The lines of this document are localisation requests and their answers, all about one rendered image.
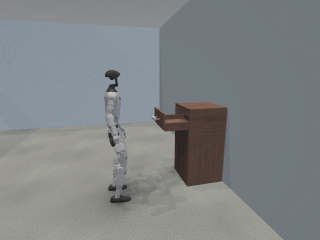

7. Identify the drawer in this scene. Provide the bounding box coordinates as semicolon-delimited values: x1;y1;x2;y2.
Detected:
154;107;189;132

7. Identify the robot right upper arm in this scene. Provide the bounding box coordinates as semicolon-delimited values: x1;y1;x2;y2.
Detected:
105;92;117;120

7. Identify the robot right hand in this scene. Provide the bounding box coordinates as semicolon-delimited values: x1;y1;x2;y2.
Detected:
114;142;128;162

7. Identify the cabinet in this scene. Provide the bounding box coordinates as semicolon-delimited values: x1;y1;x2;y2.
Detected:
174;102;228;187

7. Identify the right robot thigh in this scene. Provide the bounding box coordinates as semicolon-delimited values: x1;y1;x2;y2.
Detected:
109;135;128;172

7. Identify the left robot thigh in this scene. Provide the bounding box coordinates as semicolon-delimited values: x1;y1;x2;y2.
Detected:
113;130;126;165

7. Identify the robot left hand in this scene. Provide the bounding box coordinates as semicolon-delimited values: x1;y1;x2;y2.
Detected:
119;126;127;138

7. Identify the robot thigh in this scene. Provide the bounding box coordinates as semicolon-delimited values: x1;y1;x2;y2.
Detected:
109;135;128;172
113;130;126;165

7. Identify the handle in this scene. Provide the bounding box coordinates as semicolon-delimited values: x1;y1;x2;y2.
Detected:
151;116;160;121

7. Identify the robot right forearm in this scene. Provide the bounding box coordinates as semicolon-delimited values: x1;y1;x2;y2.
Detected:
107;114;121;144

